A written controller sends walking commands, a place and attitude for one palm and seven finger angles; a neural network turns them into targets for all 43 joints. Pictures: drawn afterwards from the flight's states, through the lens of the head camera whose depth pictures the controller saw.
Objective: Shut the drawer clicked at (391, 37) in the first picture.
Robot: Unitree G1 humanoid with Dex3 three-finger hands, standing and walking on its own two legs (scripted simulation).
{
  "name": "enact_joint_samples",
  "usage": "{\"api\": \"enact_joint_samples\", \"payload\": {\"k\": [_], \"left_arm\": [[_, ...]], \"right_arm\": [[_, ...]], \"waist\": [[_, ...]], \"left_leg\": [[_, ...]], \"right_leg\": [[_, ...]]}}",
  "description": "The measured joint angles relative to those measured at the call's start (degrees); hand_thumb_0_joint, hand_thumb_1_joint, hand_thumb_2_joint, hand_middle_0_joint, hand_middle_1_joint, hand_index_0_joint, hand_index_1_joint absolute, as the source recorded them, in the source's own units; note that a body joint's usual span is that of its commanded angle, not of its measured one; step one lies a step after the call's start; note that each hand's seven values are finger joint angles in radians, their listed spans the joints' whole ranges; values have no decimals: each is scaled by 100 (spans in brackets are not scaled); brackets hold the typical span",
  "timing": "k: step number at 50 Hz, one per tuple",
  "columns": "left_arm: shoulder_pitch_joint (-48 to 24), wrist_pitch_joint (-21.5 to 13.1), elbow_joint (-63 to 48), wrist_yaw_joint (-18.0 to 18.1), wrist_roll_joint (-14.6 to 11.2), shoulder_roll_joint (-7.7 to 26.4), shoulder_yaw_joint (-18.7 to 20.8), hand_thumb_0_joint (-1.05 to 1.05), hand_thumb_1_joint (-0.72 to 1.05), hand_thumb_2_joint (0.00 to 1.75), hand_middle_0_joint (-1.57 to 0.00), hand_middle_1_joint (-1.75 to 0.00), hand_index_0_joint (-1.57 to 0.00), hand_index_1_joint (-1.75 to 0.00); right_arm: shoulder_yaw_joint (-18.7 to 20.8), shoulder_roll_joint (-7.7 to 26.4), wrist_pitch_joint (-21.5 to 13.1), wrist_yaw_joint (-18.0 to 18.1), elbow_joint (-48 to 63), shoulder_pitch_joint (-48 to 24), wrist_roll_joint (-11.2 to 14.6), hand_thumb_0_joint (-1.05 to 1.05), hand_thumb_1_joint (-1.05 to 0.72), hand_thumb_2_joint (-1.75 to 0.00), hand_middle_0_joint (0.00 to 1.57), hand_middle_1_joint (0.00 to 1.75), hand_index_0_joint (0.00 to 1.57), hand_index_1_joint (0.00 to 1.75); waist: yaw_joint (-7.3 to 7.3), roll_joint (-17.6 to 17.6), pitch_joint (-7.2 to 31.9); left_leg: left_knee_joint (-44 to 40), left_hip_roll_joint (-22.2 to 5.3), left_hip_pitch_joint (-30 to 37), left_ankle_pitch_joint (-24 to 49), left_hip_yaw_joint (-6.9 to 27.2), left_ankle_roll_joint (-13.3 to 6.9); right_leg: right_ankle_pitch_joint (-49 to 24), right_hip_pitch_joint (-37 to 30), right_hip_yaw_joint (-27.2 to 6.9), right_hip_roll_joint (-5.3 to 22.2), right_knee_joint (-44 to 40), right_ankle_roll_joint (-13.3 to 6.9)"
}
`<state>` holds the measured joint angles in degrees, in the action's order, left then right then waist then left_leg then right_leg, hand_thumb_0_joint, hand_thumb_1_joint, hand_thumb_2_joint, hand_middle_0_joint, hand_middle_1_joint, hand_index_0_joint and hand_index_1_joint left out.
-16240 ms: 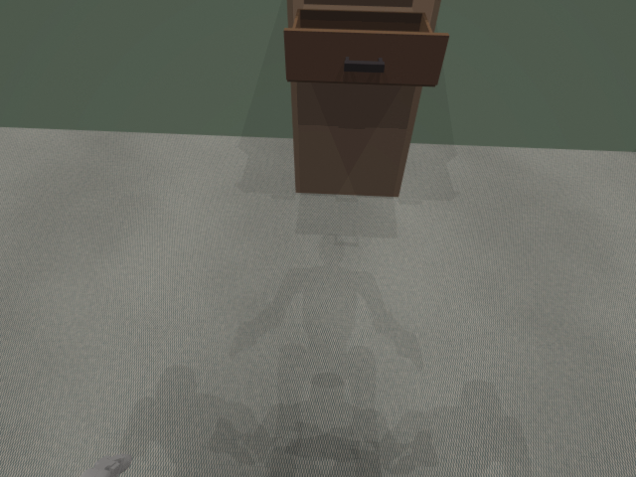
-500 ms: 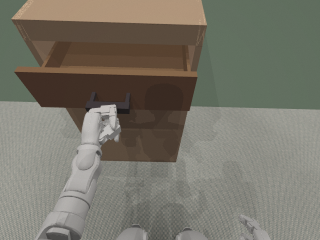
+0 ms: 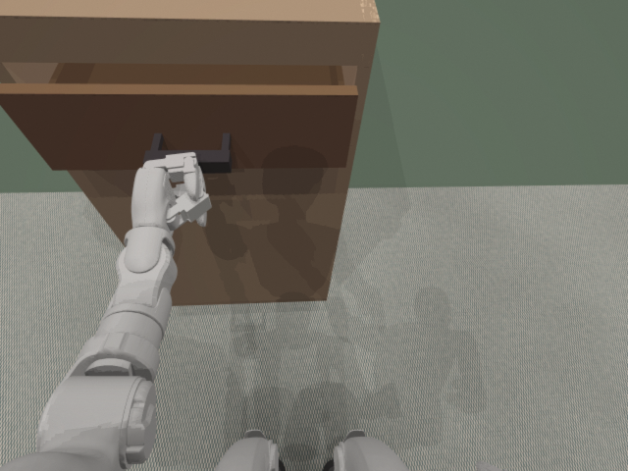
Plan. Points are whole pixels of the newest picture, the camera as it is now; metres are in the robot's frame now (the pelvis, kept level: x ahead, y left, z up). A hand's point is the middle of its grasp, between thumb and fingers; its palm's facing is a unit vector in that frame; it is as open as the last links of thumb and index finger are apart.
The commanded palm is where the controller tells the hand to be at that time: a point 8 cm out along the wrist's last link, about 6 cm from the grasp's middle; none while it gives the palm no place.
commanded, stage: push the drawer shut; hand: left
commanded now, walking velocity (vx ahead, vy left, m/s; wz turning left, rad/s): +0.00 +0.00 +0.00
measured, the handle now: (190, 150) +0.53 +0.15 +0.07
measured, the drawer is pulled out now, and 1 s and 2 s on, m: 0.06 0.00 0.00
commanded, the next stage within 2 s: pull the fist back off the drawer in 0.70 s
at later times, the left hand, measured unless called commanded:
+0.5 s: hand (209, 165) +0.51 +0.13 +0.06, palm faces +0.02 -1.00 -0.03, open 2.7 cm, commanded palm +0.51 +0.17 +0.07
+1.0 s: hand (207, 164) +0.51 +0.13 +0.06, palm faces +0.02 -1.00 -0.05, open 2.6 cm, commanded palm +0.51 +0.16 +0.07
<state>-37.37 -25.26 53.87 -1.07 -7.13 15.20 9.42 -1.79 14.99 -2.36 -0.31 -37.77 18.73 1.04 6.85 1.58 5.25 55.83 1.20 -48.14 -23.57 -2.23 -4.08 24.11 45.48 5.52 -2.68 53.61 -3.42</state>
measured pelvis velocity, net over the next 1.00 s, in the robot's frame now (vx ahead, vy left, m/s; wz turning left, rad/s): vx -0.01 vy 0.02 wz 0.00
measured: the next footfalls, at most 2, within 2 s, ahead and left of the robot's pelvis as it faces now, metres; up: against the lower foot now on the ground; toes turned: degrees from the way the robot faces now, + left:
none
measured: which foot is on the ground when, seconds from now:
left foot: down 0.00-1.00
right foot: down 0.00-1.00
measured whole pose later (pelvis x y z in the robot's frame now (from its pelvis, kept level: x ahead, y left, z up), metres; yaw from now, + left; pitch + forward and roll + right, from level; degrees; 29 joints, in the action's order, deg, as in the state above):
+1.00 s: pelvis -0.01 +0.02 -0.01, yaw +0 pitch +21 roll -4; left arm -56.0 -27.8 73.1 3.1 -1.8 21.1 12.5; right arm -3.0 16.2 -2.6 -1.6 -38.4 24.2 -1.8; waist 12.8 1.9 6.0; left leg 59.0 1.5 -56.9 -23.0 -1.5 -5.5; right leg 23.0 53.1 6.4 -2.3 55.1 -2.2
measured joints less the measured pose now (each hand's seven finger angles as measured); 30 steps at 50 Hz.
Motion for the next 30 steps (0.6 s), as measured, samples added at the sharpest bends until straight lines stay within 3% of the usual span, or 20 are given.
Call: {"api": "enact_joint_samples", "payload": {"k": [21, 30], "left_arm": [[-1280, -287, 1281, 197, 413, 246, 470, -3, 79, 98, -140, -160, -140, -160], [-1520, -337, 1518, 323, 521, 297, 419, -9, 71, 102, -140, -160, -140, -160]], "right_arm": [[33, 18, 176, -229, -32, 479, -249, 1, -90, -89, 20, 30, 20, 30], [-1, 9, 217, -221, -46, 520, -295, 1, -90, -89, 20, 30, 20, 30]], "waist": [[307, 62, 113], [375, 50, 101]], "left_leg": [[250, 9, -560, -121, -66, -119], [350, 33, -731, -106, 35, -129]], "right_leg": [[69, 544, -57, 18, 195, 109], [56, 646, 51, 41, 225, 121]]}}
